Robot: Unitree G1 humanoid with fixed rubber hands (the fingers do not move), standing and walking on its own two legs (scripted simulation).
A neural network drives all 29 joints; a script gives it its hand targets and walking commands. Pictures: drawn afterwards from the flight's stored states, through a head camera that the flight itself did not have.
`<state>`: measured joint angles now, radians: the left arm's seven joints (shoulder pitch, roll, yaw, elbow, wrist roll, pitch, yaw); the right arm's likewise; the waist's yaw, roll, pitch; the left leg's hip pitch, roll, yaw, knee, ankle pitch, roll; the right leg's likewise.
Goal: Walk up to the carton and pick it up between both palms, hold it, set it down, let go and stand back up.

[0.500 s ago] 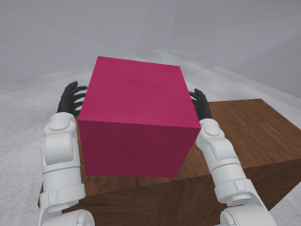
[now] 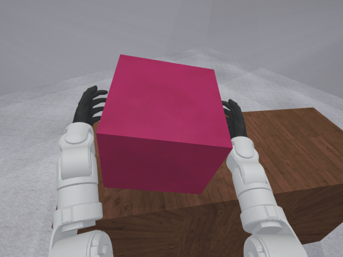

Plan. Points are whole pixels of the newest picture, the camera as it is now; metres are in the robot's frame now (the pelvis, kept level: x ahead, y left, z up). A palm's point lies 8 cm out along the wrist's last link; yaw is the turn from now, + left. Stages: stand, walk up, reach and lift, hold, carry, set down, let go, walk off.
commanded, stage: set down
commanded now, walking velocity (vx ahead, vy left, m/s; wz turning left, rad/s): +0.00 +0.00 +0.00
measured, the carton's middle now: (161, 125) +0.42 +0.02 +0.13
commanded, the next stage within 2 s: none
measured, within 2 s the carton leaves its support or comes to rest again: neither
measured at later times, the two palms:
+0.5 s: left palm (96, 130) +0.37 +0.17 +0.15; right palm (234, 141) +0.38 -0.17 +0.12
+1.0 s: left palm (102, 140) +0.38 +0.17 +0.11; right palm (232, 146) +0.38 -0.18 +0.09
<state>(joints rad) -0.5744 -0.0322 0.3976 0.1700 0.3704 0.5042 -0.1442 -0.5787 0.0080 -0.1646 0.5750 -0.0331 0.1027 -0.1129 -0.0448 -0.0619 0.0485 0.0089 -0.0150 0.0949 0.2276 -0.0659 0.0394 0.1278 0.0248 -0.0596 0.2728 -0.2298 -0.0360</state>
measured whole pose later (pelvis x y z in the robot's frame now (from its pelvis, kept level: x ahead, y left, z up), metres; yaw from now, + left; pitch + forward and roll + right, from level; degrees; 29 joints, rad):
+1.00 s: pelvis +0.01 -0.02 +0.00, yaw +0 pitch -2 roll +1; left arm -0.58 -0.04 0.41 0.51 0.31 0.19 -0.07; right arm -0.58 0.02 -0.31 0.77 -0.15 -0.13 -0.08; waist 0.00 -0.03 0.04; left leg -0.13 0.01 0.09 0.24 -0.07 0.01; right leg -0.02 0.04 -0.07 0.29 -0.23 -0.06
